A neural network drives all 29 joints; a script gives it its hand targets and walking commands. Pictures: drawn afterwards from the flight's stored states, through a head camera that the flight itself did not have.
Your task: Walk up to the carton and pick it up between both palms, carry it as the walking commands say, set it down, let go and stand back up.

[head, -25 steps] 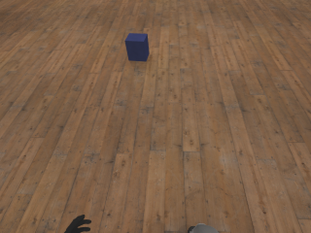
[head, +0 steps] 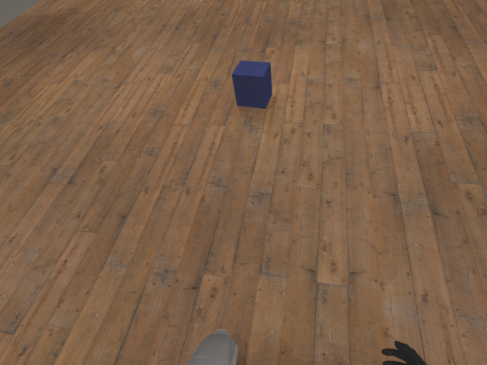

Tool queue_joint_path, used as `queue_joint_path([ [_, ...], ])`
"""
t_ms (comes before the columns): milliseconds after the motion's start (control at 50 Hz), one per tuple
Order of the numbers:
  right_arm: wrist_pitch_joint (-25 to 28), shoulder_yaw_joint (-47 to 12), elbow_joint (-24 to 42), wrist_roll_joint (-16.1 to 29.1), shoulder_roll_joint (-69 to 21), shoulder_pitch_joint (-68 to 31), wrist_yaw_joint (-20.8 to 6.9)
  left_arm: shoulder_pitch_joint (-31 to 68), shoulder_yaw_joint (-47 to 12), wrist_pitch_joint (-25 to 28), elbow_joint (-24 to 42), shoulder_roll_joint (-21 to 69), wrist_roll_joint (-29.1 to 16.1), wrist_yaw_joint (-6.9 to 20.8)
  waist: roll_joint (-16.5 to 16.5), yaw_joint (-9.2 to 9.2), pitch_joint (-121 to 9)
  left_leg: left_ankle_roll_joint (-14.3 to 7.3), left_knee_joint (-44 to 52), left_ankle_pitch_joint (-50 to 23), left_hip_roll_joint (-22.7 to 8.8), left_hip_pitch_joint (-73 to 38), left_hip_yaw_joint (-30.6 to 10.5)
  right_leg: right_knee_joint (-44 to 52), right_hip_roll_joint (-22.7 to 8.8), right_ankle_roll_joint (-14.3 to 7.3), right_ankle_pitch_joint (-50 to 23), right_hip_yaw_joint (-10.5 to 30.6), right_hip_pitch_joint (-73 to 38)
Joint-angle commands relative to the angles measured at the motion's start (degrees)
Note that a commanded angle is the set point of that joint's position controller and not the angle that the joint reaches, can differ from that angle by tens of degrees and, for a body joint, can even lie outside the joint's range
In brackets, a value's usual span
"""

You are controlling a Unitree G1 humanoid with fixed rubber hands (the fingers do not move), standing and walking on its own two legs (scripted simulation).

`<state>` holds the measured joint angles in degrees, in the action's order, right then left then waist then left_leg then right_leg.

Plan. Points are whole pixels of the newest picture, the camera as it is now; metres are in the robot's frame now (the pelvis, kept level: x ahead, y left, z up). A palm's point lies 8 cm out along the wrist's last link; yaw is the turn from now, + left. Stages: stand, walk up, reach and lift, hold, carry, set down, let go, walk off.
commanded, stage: walk up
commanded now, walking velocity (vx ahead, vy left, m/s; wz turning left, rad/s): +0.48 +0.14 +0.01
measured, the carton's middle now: (253, 84) +1.80 +0.20 -0.66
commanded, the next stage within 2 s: none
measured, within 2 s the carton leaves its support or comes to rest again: neither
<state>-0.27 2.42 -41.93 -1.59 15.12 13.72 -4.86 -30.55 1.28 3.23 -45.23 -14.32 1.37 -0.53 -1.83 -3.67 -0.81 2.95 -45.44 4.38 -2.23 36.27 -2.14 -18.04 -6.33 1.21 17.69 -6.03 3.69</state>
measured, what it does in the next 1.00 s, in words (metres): walks ahead: left foot, then right foot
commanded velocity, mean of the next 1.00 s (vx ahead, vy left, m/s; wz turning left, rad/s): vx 0.49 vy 0.09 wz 0.00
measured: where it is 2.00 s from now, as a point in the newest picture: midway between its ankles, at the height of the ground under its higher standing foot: (261, 218)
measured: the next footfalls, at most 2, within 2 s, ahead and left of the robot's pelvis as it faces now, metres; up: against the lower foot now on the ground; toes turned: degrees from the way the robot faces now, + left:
left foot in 0.12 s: +0.19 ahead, +0.18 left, +0.00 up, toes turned +1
right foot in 0.44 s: +0.30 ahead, -0.09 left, +0.00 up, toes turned -7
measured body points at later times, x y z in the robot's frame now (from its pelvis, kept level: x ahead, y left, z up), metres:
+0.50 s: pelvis +0.21 +0.01 -0.02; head +0.23 -0.02 +0.43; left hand +0.30 +0.28 -0.12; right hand +0.33 -0.24 -0.15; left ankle +0.15 +0.17 -0.73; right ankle +0.26 -0.08 -0.75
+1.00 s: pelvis +0.44 +0.08 -0.03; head +0.46 +0.07 +0.42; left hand +0.38 +0.34 -0.16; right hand +0.60 -0.16 -0.15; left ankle +0.52 +0.21 -0.75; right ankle +0.27 -0.08 -0.72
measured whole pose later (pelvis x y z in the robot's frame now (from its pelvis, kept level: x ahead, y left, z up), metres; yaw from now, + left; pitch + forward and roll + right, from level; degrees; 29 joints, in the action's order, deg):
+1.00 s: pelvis +0.44 +0.08 -0.03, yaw +0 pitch +2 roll +1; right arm 2.1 2.3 -44.4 -1.9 14.5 8.9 -3.2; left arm -30.7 1.2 3.1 -48.3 -14.6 1.1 0.5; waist -0.9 -4.5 0.3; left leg 0.3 -34.7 9.8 -1.9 26.6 1.4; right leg -43.3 -7.7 1.7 28.7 -4.5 7.2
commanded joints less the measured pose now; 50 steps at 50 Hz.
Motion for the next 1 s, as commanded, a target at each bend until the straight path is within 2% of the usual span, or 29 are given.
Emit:
queue_joint_path([
  [0, 2.31, -1.36, 1.80, 0.07, 0.15, -10.44, 0.75, 1.22, 4.44, 0.48, -0.51, -10.40, -1.28, -0.39, 14.82, 0.34, -1.27, -2.43, 17.51, 4.77, 0.38, -8.69, 6.73, -2.62, -10.11, -4.23, -28.27, 0.21, -8.17],
  [20, 3.02, -0.89, 0.45, -0.27, 1.28, -6.57, 1.33, 2.14, 4.17, 0.20, -0.85, -9.99, -1.50, 0.04, 14.02, 2.46, -4.54, -3.22, 20.38, 4.28, 1.18, -15.61, 7.92, -8.63, -7.66, -4.32, -25.90, -2.28, -6.37],
  [40, 3.74, 0.09, -2.62, -0.66, 4.60, 1.46, 1.89, 1.75, 3.99, 0.03, -0.43, -8.94, -1.38, 0.55, 7.45, 5.05, -10.80, -5.02, 19.96, 5.90, 2.22, -28.31, 7.73, -18.98, -5.40, -3.74, -21.94, -3.15, -1.10],
  [60, 4.38, 1.58, -5.03, -1.04, 8.91, 9.95, 2.51, 0.43, 3.64, 0.10, 0.86, -7.52, -1.23, 1.14, -1.65, 7.94, -15.64, -7.36, 19.27, 9.62, -3.63, -42.64, -1.04, -32.59, -3.41, -3.21, -11.70, -1.89, 11.91],
  [80, 4.19, 3.76, -5.89, -1.54, 16.42, 16.49, 3.48, 1.44, 2.29, 0.38, 4.22, -4.49, -0.29, 1.89, -19.65, 9.88, -14.52, -10.05, 23.89, 14.79, -18.58, -49.62, -25.04, -46.76, 3.92, -1.80, 12.98, 0.29, 30.03],
  [100, 4.04, 3.75, -5.82, -0.74, 17.51, 16.94, 3.84, 5.40, 2.44, -0.02, 5.80, -4.69, 0.56, 1.82, -16.31, 9.67, -7.92, -11.71, 30.61, 23.48, -22.38, -42.15, -35.05, -52.79, 2.70, -2.54, 16.00, 5.07, 35.05],
  [120, 3.66, 3.48, -4.85, -0.33, 15.87, 12.89, 4.09, 9.24, 2.39, -0.20, 6.75, -4.63, 0.58, 1.91, -12.60, 8.51, 1.57, -12.45, 34.61, 27.02, -21.69, -33.51, -35.00, -54.62, 1.10, -2.78, 11.93, 5.37, 37.42],
  [140, 3.13, 2.74, -4.59, 0.19, 11.69, 8.43, 4.05, 10.74, 2.60, -0.16, 5.77, -5.50, 0.27, 1.94, -8.75, 7.13, 5.39, -13.12, 35.22, 26.55, -17.95, -30.14, -29.08, -53.03, -0.22, -2.25, 7.23, 6.42, 36.40],
  [160, 3.11, 1.85, -4.11, -0.02, 8.60, 4.84, 4.02, 10.11, 2.43, -0.09, 4.51, -5.30, 0.08, 2.17, -5.99, 5.09, 6.82, -11.18, 34.45, 22.03, -15.17, -27.12, -21.94, -48.71, -1.22, -1.37, 4.72, 6.05, 34.03],
  [200, 3.67, 1.41, -3.59, -0.04, 7.27, 4.07, 3.91, 8.55, 2.60, -0.97, 2.98, -4.16, 0.05, 2.54, -6.44, 4.03, 6.79, -8.32, 34.42, 19.57, -11.08, -18.70, -14.09, -42.41, -0.64, -0.24, 2.79, 3.78, 25.04],
  [300, 2.56, 1.95, -3.84, -0.20, 9.24, 1.48, 3.68, 15.97, 1.51, -1.99, 4.32, -3.26, -0.68, 2.97, -10.67, 4.52, 9.76, -9.24, 36.38, 20.82, -9.30, -13.23, -8.03, -22.50, 1.76, 2.11, 0.77, -0.22, 16.72],
  [340, 2.42, 2.09, -4.07, -0.17, 10.02, 2.23, 3.41, 16.61, 1.71, -1.51, 3.95, -3.46, -0.67, 2.67, -9.17, 4.99, 7.50, -9.96, 34.44, 20.17, -8.89, -15.75, -8.07, -17.65, 2.95, 2.46, -2.09, -1.59, 13.65],
  [380, 2.32, 1.83, -4.08, 0.43, 10.07, 1.67, 3.11, 12.37, 2.30, -0.33, 2.28, -4.31, -0.63, 2.02, -4.11, 2.70, 2.35, -8.65, 28.05, 19.04, -6.99, -18.14, -6.20, -9.20, 3.80, 2.04, -7.81, -2.68, 6.13],
  [400, 2.56, 1.27, -4.04, 0.44, 8.60, 1.10, 3.02, 6.89, 3.13, 0.44, 0.22, -6.07, -0.53, 1.41, 0.90, 0.30, -3.04, -6.90, 20.30, 17.00, -5.00, -16.00, -4.24, -6.82, 1.96, 0.80, -8.60, -0.61, -2.91],
  [420, 3.18, 0.28, -2.37, 0.42, 5.28, -0.66, 3.03, -1.34, 4.86, 1.23, -2.24, -10.72, 0.21, 0.76, 13.76, -3.91, -7.62, -3.98, 2.07, 16.86, 0.15, -8.00, 0.96, 0.26, -8.56, -2.02, 1.47, 13.66, -11.84],
  [440, 3.40, -0.48, -0.11, 0.55, 2.88, -1.71, 3.15, -6.19, 5.95, 0.92, -3.55, -16.13, 0.29, 0.56, 25.60, -5.53, -8.37, -1.95, -11.25, 25.01, 3.13, 2.70, 2.35, 7.53, -20.40, -5.65, 9.77, 33.43, -16.44],
  [460, 3.26, 0.21, 0.09, 0.18, 4.19, -3.95, 3.29, -6.14, 4.72, 0.76, -4.19, -15.22, 0.55, 0.70, 16.99, -4.40, -5.90, -2.00, -16.70, 24.36, 0.26, 5.87, -0.52, 7.92, -21.72, -9.58, 11.14, 37.25, -14.27],
  [480, 3.28, 0.51, -1.19, -0.25, 4.30, -5.30, 3.13, -3.65, 3.98, 0.91, -3.97, -12.25, 0.86, 0.78, 10.57, -2.46, -1.84, -1.81, -17.66, 19.84, -1.81, 7.42, -1.64, 6.70, -19.54, -9.58, 6.21, 32.56, -11.51],
  [540, 2.17, 0.36, -2.62, -0.96, 3.15, -4.59, 1.97, -3.11, 4.34, 1.81, -3.75, -9.63, 0.31, 0.01, 3.28, -1.80, -3.52, -0.61, -15.87, 10.03, -1.11, 8.16, -1.15, 1.03, -16.12, -3.73, -25.51, 19.74, -14.89],
  [580, 1.51, 0.10, -2.34, -0.76, 2.71, -3.53, 1.28, -5.74, 3.80, 2.02, -4.82, -8.70, -0.37, -0.15, 8.93, -1.33, -6.38, -0.54, -16.29, 9.01, 0.18, 5.93, 0.49, -2.32, -13.26, -1.76, -37.22, 14.18, -15.55],
  [640, 0.72, -0.25, -1.15, -0.72, 1.45, -6.07, 0.34, -4.69, 3.58, 1.96, -4.03, -7.52, -0.64, 0.00, 13.67, -0.85, -3.96, -0.31, -15.00, 5.55, 0.52, 7.49, 2.97, -0.18, -11.58, -2.54, -31.78, 10.21, -13.00],
  [720, 0.40, -0.90, 0.95, -0.31, -0.17, -12.40, -0.59, -4.51, 3.51, 1.49, -2.84, -7.13, -0.45, -0.04, 14.16, -1.93, 3.44, 0.29, -5.00, -0.76, -0.77, 6.64, 4.49, 5.00, -11.03, -4.19, -18.54, 7.25, -6.01],
  [820, 1.17, -1.20, 1.31, -0.06, -0.84, -16.17, -0.29, -1.51, 3.86, 0.86, -2.72, -8.85, -0.61, -0.34, 14.57, -1.58, 5.25, -0.74, 12.41, 1.85, -0.41, -3.00, 7.42, 2.96, -10.49, -3.94, -23.32, 1.37, -3.60],
  [880, 2.67, -0.60, -0.86, -0.29, 1.19, -8.10, 1.19, 1.02, 3.87, 0.47, -3.29, -9.75, -1.50, 0.05, 15.26, 2.60, -4.01, -3.35, 19.89, 4.19, 1.45, -16.93, 9.58, -8.48, -7.46, -4.28, -28.56, -3.16, -4.83],
  [900, 3.55, 0.38, -3.80, -0.80, 4.81, 0.60, 1.85, 0.56, 3.76, 0.32, -3.04, -8.71, -1.25, 0.45, 8.44, 5.14, -11.24, -5.32, 18.55, 6.74, 2.16, -29.89, 8.66, -19.77, -5.12, -3.85, -24.07, -3.84, -0.42],
  [920, 4.20, 1.99, -6.34, -1.39, 9.23, 9.64, 2.74, -0.59, 3.31, 0.45, -1.85, -7.09, -1.22, 1.04, -2.60, 8.38, -15.64, -7.53, 18.65, 10.38, -4.64, -44.44, -1.16, -34.48, -3.14, -3.27, -12.13, -1.85, 13.39],
  [940, 4.01, 4.03, -7.11, -1.82, 16.42, 16.05, 3.80, 0.67, 2.17, 0.70, 1.56, -4.27, -0.27, 1.83, -20.46, 9.79, -14.76, -9.88, 23.79, 13.71, -19.41, -50.78, -24.31, -48.17, 3.70, -2.04, 13.10, 1.14, 30.77],
  [960, 3.93, 4.08, -7.84, -0.90, 17.27, 16.83, 4.14, 5.68, 2.40, 0.34, 3.13, -4.12, 0.48, 1.72, -16.39, 10.11, -7.71, -11.01, 30.55, 21.17, -22.43, -41.35, -33.72, -53.59, 1.67, -2.95, 15.43, 6.23, 34.32],
  [980, 3.56, 3.67, -7.20, -0.49, 15.51, 12.70, 4.26, 9.08, 2.36, 0.21, 4.06, -4.09, 0.53, 1.80, -11.87, 8.61, 1.41, -11.85, 33.71, 23.46, -21.43, -34.11, -33.19, -55.00, 0.34, -3.15, 11.06, 6.33, 37.13],
])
